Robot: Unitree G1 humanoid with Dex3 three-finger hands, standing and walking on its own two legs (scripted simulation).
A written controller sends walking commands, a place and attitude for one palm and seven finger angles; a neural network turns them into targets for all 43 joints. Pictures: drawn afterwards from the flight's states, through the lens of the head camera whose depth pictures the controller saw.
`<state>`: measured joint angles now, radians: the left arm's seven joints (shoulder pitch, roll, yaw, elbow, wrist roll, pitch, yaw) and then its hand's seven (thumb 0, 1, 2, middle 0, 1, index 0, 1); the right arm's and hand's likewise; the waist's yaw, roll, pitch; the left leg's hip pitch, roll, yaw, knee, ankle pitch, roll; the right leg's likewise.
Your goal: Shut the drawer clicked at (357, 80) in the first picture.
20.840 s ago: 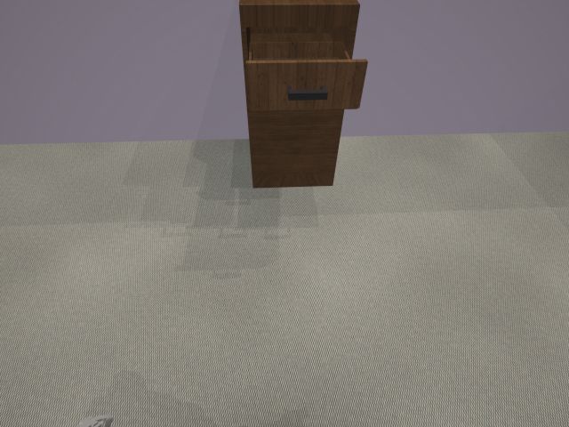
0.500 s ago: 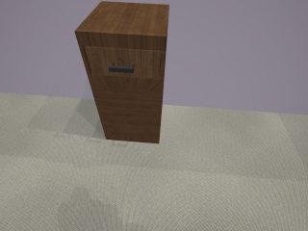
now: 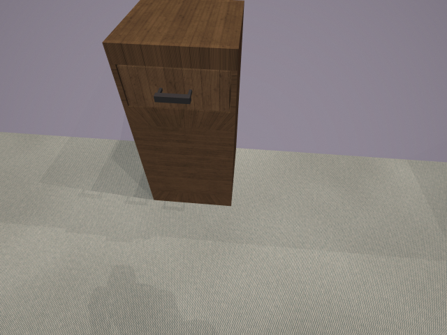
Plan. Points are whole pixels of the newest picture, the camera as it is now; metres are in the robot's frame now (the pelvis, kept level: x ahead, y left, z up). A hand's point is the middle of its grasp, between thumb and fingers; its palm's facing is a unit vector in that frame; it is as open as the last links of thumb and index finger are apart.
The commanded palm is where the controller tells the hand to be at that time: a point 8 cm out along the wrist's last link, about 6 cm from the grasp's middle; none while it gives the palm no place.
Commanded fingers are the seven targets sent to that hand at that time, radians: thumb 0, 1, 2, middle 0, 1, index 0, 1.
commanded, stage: look to check the result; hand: left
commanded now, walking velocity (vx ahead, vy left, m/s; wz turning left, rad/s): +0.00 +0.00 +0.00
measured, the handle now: (173, 94) +0.85 +0.23 -0.06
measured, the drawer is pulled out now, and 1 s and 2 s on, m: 0.00 0.00 0.00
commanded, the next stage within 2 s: stand and wait in 0.18 s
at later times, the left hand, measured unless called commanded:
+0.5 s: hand out of the picture -0.01 +0.15 -0.17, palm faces +0.06 -0.98 -0.19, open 7.4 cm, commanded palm none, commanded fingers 0.00 0.90 0.90 -0.20 -0.30 -0.20 -0.30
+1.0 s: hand out of the picture -0.02 +0.15 -0.18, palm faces +0.06 -0.98 -0.18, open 7.4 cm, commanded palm none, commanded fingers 0.00 0.90 0.90 -0.20 -0.30 -0.20 -0.30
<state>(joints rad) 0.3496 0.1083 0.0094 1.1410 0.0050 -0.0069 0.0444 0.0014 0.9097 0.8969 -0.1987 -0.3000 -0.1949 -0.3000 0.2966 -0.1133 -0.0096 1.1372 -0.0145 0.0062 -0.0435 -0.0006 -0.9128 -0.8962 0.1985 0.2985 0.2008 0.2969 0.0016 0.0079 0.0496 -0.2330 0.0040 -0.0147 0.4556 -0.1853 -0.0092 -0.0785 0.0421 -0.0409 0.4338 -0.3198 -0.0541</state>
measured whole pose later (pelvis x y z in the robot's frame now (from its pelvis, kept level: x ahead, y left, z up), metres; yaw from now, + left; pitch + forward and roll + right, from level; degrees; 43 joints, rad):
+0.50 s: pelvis +0.01 -0.01 +0.00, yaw +0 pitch -2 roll +1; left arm 0.33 0.11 0.01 1.13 0.00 -0.01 0.05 0.00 0.91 0.90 -0.20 -0.30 -0.20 -0.30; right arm 0.29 -0.12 -0.01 1.14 -0.01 0.01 -0.05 0.00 -0.91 -0.90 0.20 0.30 0.20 0.30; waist 0.00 0.01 0.05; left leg -0.21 0.02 -0.02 0.45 -0.19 -0.02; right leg -0.06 0.05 -0.04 0.42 -0.32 -0.07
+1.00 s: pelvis +0.01 -0.01 +0.00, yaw +0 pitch -3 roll +0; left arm 0.34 0.12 0.01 1.13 0.00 -0.01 0.05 0.00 0.91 0.90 -0.20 -0.30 -0.20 -0.30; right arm 0.29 -0.13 -0.01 1.14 -0.01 0.01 -0.05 0.00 -0.91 -0.90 0.20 0.30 0.20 0.30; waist 0.00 0.00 0.06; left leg -0.21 0.03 -0.02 0.45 -0.20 -0.03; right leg -0.04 0.06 -0.04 0.41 -0.32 -0.07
